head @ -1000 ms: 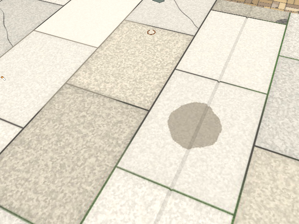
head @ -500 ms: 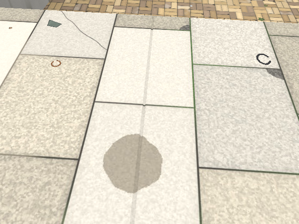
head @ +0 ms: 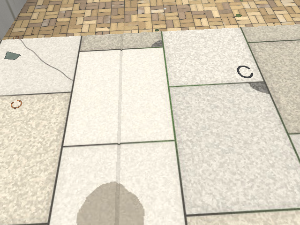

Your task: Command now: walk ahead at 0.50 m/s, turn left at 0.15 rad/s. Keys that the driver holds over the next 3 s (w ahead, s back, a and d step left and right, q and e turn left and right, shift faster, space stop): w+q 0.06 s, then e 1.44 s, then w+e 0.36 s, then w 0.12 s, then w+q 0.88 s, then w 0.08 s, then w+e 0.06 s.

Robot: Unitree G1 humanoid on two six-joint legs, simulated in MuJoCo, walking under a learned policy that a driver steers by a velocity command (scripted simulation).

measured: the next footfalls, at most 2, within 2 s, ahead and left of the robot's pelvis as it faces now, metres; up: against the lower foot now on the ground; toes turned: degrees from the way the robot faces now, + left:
left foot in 0.24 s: +0.32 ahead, +0.16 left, +0.00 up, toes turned +2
right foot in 0.66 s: +0.25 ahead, -0.09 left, +0.00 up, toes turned -15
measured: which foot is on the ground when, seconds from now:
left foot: up 0.00-0.22, down 0.24-0.66, up 0.68-1.00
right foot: down 0.00-0.26, up 0.28-0.64, down 0.66-1.00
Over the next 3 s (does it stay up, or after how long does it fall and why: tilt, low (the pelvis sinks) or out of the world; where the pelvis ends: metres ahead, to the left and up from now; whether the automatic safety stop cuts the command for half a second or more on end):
stays up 0.68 -0.49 -0.02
